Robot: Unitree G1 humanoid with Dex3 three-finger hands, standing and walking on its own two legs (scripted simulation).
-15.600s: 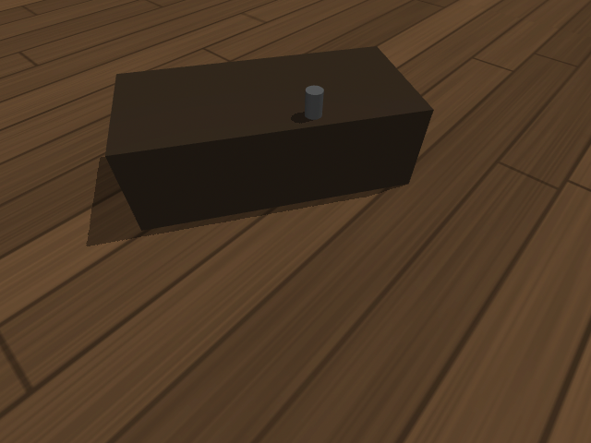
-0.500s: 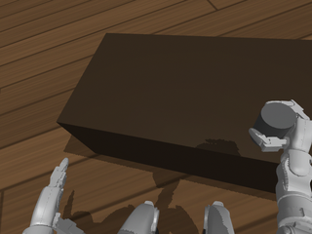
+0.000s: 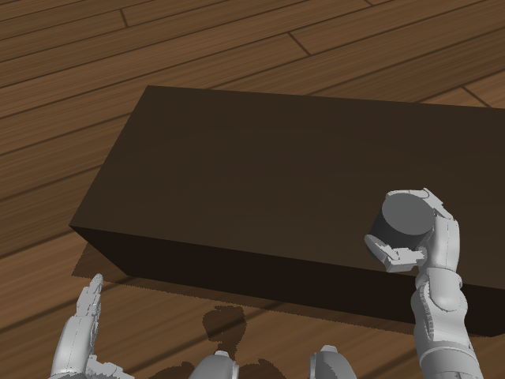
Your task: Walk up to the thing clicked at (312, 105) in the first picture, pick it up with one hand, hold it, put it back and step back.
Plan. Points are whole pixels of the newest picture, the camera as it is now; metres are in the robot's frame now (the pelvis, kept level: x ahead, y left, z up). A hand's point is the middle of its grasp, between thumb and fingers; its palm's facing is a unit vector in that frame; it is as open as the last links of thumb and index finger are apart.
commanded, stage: lift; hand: right
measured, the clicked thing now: (396, 230) +0.36 -0.19 +0.00
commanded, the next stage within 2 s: hold in 0.54 s
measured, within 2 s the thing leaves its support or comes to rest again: neither
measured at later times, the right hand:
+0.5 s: hand (390, 228) +0.35 -0.17 +0.04, palm faces +0.19 +0.98 -0.01, open 9.8 cm
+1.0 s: hand (401, 225) +0.34 -0.18 +0.06, palm faces +0.20 +0.98 -0.01, open 9.8 cm
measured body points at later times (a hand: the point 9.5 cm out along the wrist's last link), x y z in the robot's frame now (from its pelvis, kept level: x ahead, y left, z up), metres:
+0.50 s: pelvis +0.01 +0.01 +0.02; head +0.06 -0.01 +0.46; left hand +0.17 +0.28 +0.00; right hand +0.33 -0.22 +0.04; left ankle +0.00 +0.15 -0.66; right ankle +0.06 -0.13 -0.66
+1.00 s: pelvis +0.02 +0.00 +0.03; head +0.06 -0.01 +0.48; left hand +0.17 +0.27 +0.00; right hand +0.33 -0.23 +0.06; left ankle +0.00 +0.15 -0.66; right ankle +0.06 -0.13 -0.66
